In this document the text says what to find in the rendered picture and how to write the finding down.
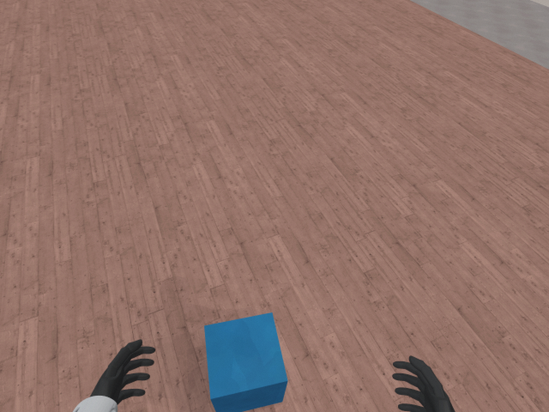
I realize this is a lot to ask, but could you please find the carton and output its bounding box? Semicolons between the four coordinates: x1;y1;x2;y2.
204;312;288;412

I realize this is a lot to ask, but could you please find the left robot hand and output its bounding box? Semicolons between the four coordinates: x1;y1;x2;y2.
90;339;155;404

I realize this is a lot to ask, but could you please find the right robot hand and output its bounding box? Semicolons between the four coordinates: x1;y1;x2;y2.
392;355;455;412

